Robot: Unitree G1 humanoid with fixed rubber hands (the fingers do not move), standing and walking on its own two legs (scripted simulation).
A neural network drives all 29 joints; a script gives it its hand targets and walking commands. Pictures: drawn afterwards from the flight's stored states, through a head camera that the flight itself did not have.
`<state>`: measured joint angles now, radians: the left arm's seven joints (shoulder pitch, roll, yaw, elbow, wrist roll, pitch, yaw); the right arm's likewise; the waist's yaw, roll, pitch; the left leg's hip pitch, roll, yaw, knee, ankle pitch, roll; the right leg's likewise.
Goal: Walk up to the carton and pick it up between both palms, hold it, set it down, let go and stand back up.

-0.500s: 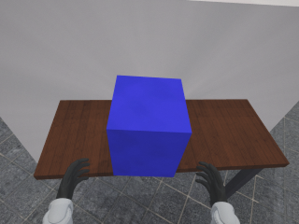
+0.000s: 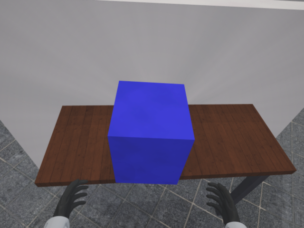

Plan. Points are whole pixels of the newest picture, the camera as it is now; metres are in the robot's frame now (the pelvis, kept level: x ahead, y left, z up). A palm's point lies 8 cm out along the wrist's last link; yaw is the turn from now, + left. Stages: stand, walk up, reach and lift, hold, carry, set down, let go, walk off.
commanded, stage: set down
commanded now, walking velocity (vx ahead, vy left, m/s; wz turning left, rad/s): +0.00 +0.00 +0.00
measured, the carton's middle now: (149, 134) +0.39 +0.02 +0.01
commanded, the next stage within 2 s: let go in 0.46 s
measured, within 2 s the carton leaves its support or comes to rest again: neither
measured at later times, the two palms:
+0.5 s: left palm (65, 224) +0.15 +0.22 -0.08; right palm out of the picture +0.16 -0.22 -0.07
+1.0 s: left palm (70, 221) +0.16 +0.21 -0.08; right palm out of the picture +0.14 -0.24 -0.08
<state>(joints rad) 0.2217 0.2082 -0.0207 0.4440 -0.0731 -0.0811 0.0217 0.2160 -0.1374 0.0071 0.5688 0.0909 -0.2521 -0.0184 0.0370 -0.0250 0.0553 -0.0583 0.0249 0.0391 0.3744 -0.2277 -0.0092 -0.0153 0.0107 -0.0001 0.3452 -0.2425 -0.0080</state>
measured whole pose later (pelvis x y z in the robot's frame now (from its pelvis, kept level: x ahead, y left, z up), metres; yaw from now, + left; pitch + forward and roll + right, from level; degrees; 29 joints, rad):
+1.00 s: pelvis -0.01 -0.01 +0.00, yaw +0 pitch -5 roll +0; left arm 0.17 0.19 0.02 0.54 0.03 0.11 0.00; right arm 0.17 -0.19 -0.03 0.73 -0.02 -0.19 0.01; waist 0.00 -0.02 0.08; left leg -0.09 0.04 0.04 0.40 -0.23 -0.02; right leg -0.05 0.02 0.00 0.39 -0.25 -0.02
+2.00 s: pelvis -0.02 +0.03 -0.01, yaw -2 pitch -2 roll +0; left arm 0.35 0.16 0.02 0.95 0.01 -0.02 0.04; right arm 0.33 -0.17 -0.04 1.00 -0.01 -0.01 -0.02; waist 0.00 0.00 0.01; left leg -0.18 -0.01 0.08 0.44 -0.23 0.04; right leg -0.18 -0.03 0.05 0.46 -0.25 0.04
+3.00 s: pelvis -0.04 +0.03 -0.01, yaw -2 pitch -1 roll +0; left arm 0.35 0.14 -0.03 1.03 0.01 0.00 0.03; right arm 0.32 -0.17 -0.01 1.02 -0.01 0.02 -0.02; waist -0.01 0.01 0.01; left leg -0.24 -0.02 0.07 0.47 -0.21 0.04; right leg -0.22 -0.03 0.05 0.47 -0.23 0.05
